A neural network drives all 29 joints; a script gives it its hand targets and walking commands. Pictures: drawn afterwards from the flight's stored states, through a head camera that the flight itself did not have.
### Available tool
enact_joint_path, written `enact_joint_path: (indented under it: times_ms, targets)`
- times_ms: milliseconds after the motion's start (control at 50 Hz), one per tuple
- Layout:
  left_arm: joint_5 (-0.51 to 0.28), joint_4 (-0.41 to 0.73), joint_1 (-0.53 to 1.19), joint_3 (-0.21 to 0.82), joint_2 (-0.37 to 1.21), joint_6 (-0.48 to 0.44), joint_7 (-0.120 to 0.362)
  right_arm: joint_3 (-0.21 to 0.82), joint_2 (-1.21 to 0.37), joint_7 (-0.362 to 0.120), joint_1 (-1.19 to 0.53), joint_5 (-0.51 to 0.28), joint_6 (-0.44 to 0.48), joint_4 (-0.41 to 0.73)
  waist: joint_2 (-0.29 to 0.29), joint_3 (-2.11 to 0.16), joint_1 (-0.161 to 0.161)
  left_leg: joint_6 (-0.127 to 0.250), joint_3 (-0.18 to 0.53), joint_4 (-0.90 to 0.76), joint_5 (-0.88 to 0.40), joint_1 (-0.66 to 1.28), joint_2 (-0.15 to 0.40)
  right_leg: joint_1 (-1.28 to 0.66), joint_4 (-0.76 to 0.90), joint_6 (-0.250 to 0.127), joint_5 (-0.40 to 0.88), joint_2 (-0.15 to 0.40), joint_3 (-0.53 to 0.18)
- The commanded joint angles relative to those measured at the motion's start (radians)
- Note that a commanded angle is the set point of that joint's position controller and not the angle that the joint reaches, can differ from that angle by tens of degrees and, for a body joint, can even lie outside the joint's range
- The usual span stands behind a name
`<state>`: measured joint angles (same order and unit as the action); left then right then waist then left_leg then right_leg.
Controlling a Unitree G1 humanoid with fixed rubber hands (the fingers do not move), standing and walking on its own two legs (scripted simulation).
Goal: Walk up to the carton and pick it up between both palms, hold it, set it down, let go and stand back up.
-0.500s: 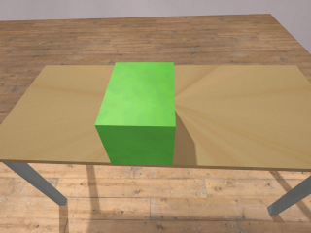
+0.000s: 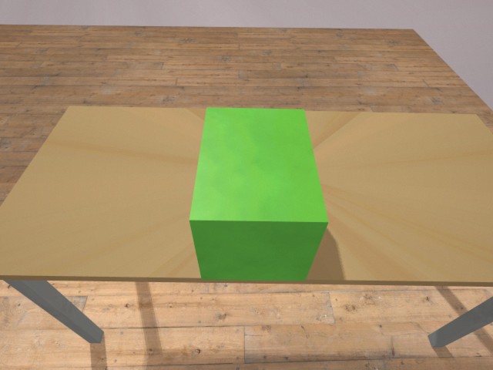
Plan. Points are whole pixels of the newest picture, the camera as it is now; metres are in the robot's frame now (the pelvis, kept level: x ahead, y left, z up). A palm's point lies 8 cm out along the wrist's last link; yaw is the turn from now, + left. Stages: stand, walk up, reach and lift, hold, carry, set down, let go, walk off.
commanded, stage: walk up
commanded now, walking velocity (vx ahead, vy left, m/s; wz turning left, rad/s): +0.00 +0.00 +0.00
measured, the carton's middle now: (254, 191) +0.47 -0.01 -0.02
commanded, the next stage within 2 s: none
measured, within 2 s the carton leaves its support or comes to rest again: neither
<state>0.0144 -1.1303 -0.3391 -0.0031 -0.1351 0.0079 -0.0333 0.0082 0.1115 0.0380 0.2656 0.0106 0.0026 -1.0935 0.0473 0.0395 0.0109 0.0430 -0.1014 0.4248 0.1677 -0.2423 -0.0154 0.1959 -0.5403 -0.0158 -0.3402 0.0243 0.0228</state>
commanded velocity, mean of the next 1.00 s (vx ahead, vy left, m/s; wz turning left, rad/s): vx -0.06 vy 0.00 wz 0.00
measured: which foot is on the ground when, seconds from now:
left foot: down 0.00-0.86, up 0.88-1.00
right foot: up 0.00-0.00, down 0.02-1.00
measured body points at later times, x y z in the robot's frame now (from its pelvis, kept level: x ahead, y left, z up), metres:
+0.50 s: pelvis +0.03 -0.02 +0.00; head +0.03 -0.02 +0.45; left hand -0.01 +0.18 -0.16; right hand -0.01 -0.22 -0.16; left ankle +0.04 +0.10 -0.74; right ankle -0.02 -0.11 -0.74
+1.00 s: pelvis -0.01 -0.01 -0.01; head +0.04 +0.01 +0.44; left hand -0.01 +0.23 -0.17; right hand +0.04 -0.25 -0.16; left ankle -0.03 +0.09 -0.69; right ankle -0.02 -0.11 -0.74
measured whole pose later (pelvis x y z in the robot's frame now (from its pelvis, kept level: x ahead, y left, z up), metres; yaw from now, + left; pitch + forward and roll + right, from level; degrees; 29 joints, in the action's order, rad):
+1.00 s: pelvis -0.01 -0.01 -0.01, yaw +1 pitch +0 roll +0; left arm 0.04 -1.04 -0.25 -0.05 -0.17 0.03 -0.07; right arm -0.05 0.17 0.06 0.19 0.01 -0.06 -1.05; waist 0.03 0.10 0.02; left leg 0.00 -0.07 0.98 0.54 -0.43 0.02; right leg 0.26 -0.58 -0.03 -0.33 0.01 0.07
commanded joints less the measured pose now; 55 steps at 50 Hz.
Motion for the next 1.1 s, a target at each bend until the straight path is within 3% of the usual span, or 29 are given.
enact_joint_path:
  times_ms: [0, 20, 40, 60, 100, 180, 260, 700, 720, 740, 760, 820, 860, 880, 900, 940, 980, 1000, 1020, 1040, 1060, 1080]
  targets:
    - [0.010, -0.017, -0.147, 0.002, -0.051, -0.018, -0.008, -0.021, 0.110, -0.006, 0.058, -0.010, 0.003, 0.010, -0.090, 0.020, -0.002, 0.023, 0.211, -0.143, 0.109, -0.081, 0.173, -0.109, 0.191, -0.016, 0.188, 0.071, -0.076]
    - [0.003, -0.018, -0.126, 0.000, -0.069, -0.019, -0.006, -0.019, 0.084, -0.010, 0.077, -0.017, 0.001, 0.008, -0.018, 0.063, -0.029, 0.009, 0.171, -0.153, 0.111, -0.062, 0.129, -0.019, 0.192, -0.027, 0.124, 0.079, -0.088]
    - [-0.003, -0.023, -0.099, 0.003, -0.056, -0.020, -0.002, -0.011, 0.057, -0.010, 0.081, -0.014, -0.001, 0.000, 0.069, 0.104, -0.031, -0.001, 0.145, -0.133, 0.069, 0.020, 0.116, 0.088, 0.231, -0.028, 0.049, 0.074, -0.097]
    - [-0.002, -0.020, -0.085, 0.011, -0.021, -0.028, 0.000, -0.015, 0.075, -0.010, 0.080, -0.009, 0.002, -0.007, 0.070, 0.104, -0.030, 0.001, 0.146, -0.096, -0.009, 0.073, 0.120, 0.094, 0.255, -0.021, 0.088, 0.076, -0.094]
    - [-0.002, -0.013, -0.072, 0.011, -0.022, -0.038, -0.006, -0.020, 0.090, -0.011, 0.111, -0.004, 0.008, -0.027, 0.046, 0.071, -0.036, 0.005, 0.141, -0.085, -0.083, 0.057, 0.117, 0.016, 0.249, -0.018, 0.177, 0.081, -0.084]
    - [-0.007, -0.019, -0.089, 0.006, -0.033, -0.041, -0.009, -0.014, 0.077, -0.011, 0.110, -0.004, 0.016, -0.042, -0.021, 0.057, -0.025, -0.006, 0.134, -0.091, -0.078, 0.052, 0.117, -0.026, 0.249, -0.029, 0.189, 0.082, -0.083]
    - [-0.007, -0.020, -0.092, 0.004, -0.031, -0.040, -0.007, -0.010, 0.069, -0.007, 0.117, -0.004, 0.016, -0.056, -0.050, 0.062, -0.019, -0.013, 0.131, -0.092, -0.081, 0.051, 0.117, -0.031, 0.250, -0.034, 0.197, 0.080, -0.081]
    - [-0.007, -0.035, -0.108, 0.006, -0.015, -0.045, -0.012, -0.010, 0.052, 0.005, 0.148, -0.005, 0.012, -0.093, -0.042, 0.068, -0.022, -0.023, 0.123, -0.061, -0.132, 0.074, 0.126, -0.045, 0.246, -0.037, 0.299, 0.077, -0.073]
    - [-0.007, 0.022, -0.022, -0.038, -0.140, -0.037, -0.027, -0.049, 0.171, 0.021, 0.052, -0.008, 0.009, -0.027, -0.034, 0.191, -0.024, -0.043, 0.091, 0.098, -0.396, -0.047, 0.167, 0.005, 0.078, -0.017, 0.691, 0.136, -0.057]
    - [-0.011, 0.027, -0.055, -0.035, -0.132, -0.035, -0.032, -0.044, 0.154, 0.027, 0.079, -0.012, 0.010, -0.024, -0.026, 0.072, -0.018, -0.039, 0.068, 0.143, -0.424, -0.028, 0.159, -0.051, 0.038, -0.027, 0.876, 0.156, -0.054]
    - [-0.012, 0.034, -0.068, -0.036, -0.123, -0.030, -0.033, -0.040, 0.121, 0.029, 0.098, -0.017, 0.008, -0.019, -0.008, -0.008, -0.016, -0.043, 0.049, 0.177, -0.372, -0.036, 0.138, -0.089, 0.009, -0.044, 0.948, 0.167, -0.049]
    - [0.001, 0.065, -0.076, -0.053, -0.139, -0.004, -0.034, -0.046, 0.095, 0.031, 0.047, -0.016, -0.019, 0.027, 0.055, -0.063, 0.014, -0.057, -0.007, 0.320, -0.059, -0.056, 0.067, -0.019, 0.042, -0.137, 0.884, 0.246, -0.116]
    - [0.020, 0.083, -0.059, -0.061, -0.161, 0.008, -0.043, -0.058, 0.092, 0.029, 0.004, 0.004, -0.049, 0.061, 0.162, -0.016, 0.037, -0.049, 0.005, 0.545, 0.392, -0.138, 0.035, 0.059, 0.123, -0.245, 0.905, 0.359, -0.217]
    - [0.025, 0.088, -0.058, -0.066, -0.169, 0.013, -0.046, -0.060, 0.088, 0.026, -0.020, 0.009, -0.061, 0.075, 0.144, 0.008, 0.039, -0.045, 0.037, 0.635, 0.457, -0.169, 0.043, 0.086, 0.146, -0.280, 0.898, 0.387, -0.229]
    - [0.027, 0.100, -0.029, -0.071, -0.178, 0.016, -0.048, -0.058, 0.068, 0.022, -0.027, 0.010, -0.067, 0.080, 0.099, 0.015, 0.028, -0.043, 0.067, 0.679, 0.460, -0.182, 0.049, 0.089, 0.135, -0.285, 0.900, 0.374, -0.212]
    - [0.033, 0.129, 0.048, -0.078, -0.194, 0.018, -0.053, -0.059, 0.068, 0.019, -0.010, -0.001, -0.064, 0.085, 0.055, 0.001, -0.015, -0.042, 0.114, 0.625, 0.405, -0.181, 0.069, 0.065, 0.100, -0.224, 0.872, 0.318, -0.177]
    - [0.032, 0.144, 0.104, -0.078, -0.192, 0.019, -0.049, -0.065, 0.093, 0.022, 0.026, -0.004, -0.050, 0.080, 0.052, -0.041, -0.038, -0.048, 0.111, 0.436, 0.331, -0.165, 0.081, -0.022, 0.053, -0.160, 0.859, 0.270, -0.156]
    - [0.027, 0.144, 0.107, -0.078, -0.189, 0.021, -0.045, -0.067, 0.100, 0.025, 0.031, -0.009, -0.042, 0.077, 0.060, -0.061, -0.030, -0.056, 0.088, 0.326, 0.282, -0.142, 0.074, -0.064, 0.024, -0.141, 0.858, 0.251, -0.147]
    - [0.017, 0.133, 0.143, -0.087, -0.211, 0.048, -0.034, -0.076, 0.109, 0.038, 0.145, -0.014, -0.023, 0.059, 0.172, -0.100, -0.123, -0.056, 0.080, 0.047, 0.068, -0.045, 0.142, -0.103, -0.079, -0.088, 0.638, 0.112, -0.032]
    - [0.025, 0.129, 0.129, -0.080, -0.158, 0.055, -0.017, -0.092, 0.161, 0.038, 0.236, -0.002, -0.007, 0.001, 0.016, -0.139, -0.141, -0.100, 0.062, -0.106, -0.097, 0.182, 0.123, 0.058, -0.186, -0.052, 0.172, 0.006, 0.027]
    - [0.028, 0.147, 0.117, -0.082, -0.131, 0.055, -0.010, -0.104, 0.215, 0.043, 0.271, 0.019, -0.002, -0.005, -0.167, -0.077, -0.118, -0.087, 0.313, -0.113, -0.012, 0.357, 0.299, 0.419, -0.360, -0.018, -0.206, -0.049, -0.007]
    - [0.045, 0.134, -0.019, -0.072, -0.075, 0.052, -0.018, -0.106, 0.299, 0.050, 0.234, 0.015, -0.008, 0.039, -0.304, -0.065, -0.031, -0.035, 0.517, -0.095, -0.145, 0.283, 0.537, 0.491, -0.488, 0.011, -0.274, -0.024, -0.074]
